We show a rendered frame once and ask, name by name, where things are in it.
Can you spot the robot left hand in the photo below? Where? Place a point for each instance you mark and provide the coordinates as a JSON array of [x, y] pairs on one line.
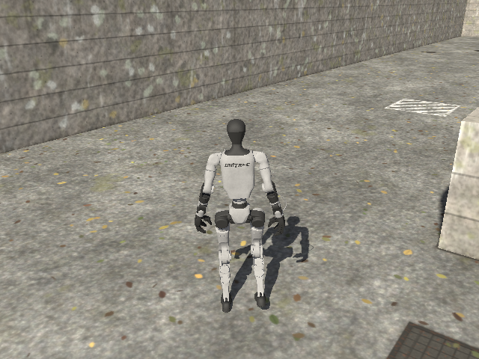
[[199, 222]]

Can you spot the right robot forearm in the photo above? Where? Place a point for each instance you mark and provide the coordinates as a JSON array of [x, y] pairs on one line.
[[274, 202]]

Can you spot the robot right hand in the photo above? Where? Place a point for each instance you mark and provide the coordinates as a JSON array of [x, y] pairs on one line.
[[280, 226]]

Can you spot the right robot thigh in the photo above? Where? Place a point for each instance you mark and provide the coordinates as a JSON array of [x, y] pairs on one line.
[[257, 220]]

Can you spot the left robot forearm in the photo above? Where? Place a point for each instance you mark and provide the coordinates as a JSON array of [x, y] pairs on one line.
[[202, 203]]

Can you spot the robot torso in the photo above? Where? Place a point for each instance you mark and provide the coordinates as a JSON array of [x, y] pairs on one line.
[[238, 182]]

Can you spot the robot left upper arm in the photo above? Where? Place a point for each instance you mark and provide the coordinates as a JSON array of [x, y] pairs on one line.
[[210, 172]]

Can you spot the robot right upper arm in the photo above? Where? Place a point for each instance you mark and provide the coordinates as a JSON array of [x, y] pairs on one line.
[[265, 172]]

